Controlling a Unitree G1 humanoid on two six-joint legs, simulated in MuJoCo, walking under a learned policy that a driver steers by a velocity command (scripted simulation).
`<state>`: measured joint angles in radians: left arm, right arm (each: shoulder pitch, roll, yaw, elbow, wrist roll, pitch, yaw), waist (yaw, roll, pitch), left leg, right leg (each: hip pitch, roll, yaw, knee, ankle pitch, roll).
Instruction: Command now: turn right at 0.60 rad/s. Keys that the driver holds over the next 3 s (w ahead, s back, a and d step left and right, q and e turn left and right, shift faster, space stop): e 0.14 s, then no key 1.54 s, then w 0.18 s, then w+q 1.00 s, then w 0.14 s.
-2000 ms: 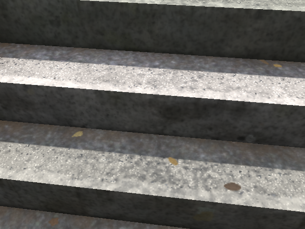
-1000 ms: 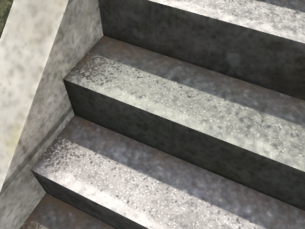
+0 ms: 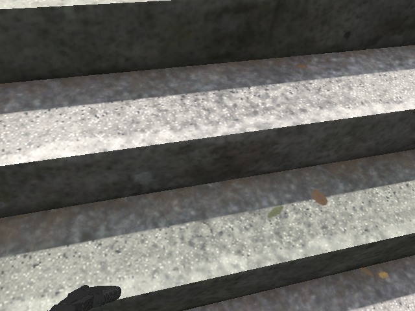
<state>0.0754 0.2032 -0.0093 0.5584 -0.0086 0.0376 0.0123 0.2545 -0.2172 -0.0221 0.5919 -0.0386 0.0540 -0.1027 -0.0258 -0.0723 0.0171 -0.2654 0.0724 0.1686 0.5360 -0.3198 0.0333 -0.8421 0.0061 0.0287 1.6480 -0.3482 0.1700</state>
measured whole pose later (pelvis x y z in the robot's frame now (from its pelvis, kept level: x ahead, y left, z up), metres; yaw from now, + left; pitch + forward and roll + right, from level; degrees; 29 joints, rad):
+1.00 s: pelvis -0.01 -0.03 +0.00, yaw -10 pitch +1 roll +1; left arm 0.28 0.19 0.03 0.90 0.00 0.02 0.02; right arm 0.39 -0.14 -0.01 0.95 -0.04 0.03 -0.05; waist -0.01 -0.04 -0.02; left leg -0.14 -0.01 0.03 0.41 -0.29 0.00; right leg -0.30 -0.06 -0.01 0.48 -0.20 0.02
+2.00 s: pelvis +0.04 -0.07 -0.01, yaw -8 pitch +3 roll -1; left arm 0.33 0.20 0.02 0.93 0.01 -0.05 0.02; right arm 0.44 -0.22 -0.03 0.98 0.01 -0.01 -0.04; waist 0.01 0.03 -0.07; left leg -0.41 0.00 -0.07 1.14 -0.42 0.06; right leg -0.31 0.01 -0.11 0.58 -0.32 -0.05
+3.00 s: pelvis +0.47 +0.00 +0.35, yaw +25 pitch +2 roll -3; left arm 0.40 0.25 0.02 1.06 0.05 -0.04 0.01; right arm 0.04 -0.21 0.01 0.67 0.01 -0.08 0.08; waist -0.01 0.02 -0.12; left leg -1.06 -0.06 -0.19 2.14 -0.05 0.18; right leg -0.40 -0.03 -0.20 0.75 -0.37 -0.03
